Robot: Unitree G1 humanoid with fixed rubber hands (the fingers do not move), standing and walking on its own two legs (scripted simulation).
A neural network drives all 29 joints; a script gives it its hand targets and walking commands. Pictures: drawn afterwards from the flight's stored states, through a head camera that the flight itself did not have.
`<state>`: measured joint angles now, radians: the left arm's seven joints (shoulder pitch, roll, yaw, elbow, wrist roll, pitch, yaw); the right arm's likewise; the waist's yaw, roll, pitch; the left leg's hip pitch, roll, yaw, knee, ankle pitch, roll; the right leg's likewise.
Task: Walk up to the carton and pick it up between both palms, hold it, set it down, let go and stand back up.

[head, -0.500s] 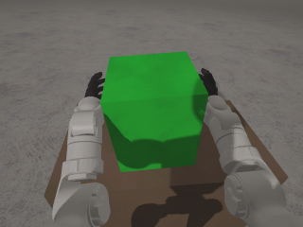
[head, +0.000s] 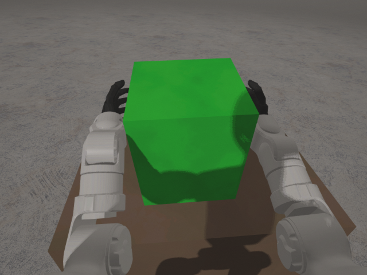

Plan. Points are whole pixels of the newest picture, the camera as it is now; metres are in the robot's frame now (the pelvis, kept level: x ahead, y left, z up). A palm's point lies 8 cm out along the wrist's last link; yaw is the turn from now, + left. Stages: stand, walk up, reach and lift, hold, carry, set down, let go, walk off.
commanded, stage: hold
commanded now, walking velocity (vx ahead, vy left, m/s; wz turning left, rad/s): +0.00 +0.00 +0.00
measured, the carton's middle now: (186, 133) +0.38 +0.00 +0.18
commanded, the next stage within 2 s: none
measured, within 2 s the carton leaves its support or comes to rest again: neither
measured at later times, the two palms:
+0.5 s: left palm (101, 122) +0.33 +0.16 +0.24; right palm (260, 112) +0.34 -0.14 +0.26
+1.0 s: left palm (105, 108) +0.36 +0.16 +0.25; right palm (257, 107) +0.37 -0.14 +0.25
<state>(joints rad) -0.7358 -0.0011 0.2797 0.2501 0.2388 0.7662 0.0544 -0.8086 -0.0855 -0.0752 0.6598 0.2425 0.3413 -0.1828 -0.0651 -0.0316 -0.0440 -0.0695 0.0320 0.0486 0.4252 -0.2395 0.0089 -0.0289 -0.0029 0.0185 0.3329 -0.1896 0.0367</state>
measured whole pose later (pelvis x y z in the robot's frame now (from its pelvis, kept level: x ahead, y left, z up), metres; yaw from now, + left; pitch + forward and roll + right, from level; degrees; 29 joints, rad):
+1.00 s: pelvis +0.00 +0.00 +0.00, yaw +0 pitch -7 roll -1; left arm -0.78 0.02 0.31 0.22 0.27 0.83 0.00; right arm -0.85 -0.09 -0.06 0.61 0.27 0.45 -0.22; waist -0.07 -0.03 -0.06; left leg -0.05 0.03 0.05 0.42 -0.24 0.01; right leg -0.01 0.00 0.02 0.33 -0.19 0.04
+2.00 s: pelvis +0.00 +0.00 +0.00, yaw +0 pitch -8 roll -1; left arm -0.77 0.02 0.31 0.24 0.27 0.83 -0.01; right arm -0.85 -0.09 -0.05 0.62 0.27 0.47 -0.23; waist -0.07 -0.02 -0.06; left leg -0.05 0.03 0.05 0.42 -0.24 0.01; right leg -0.01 0.00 0.02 0.33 -0.19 0.04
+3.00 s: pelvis +0.00 +0.00 +0.00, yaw +0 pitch -8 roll -1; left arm -0.79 0.02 0.33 0.27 0.28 0.81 -0.02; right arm -0.87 -0.09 -0.05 0.65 0.26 0.46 -0.23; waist -0.07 -0.02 -0.06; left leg -0.05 0.03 0.05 0.42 -0.23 0.01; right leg -0.01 0.00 0.02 0.33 -0.19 0.03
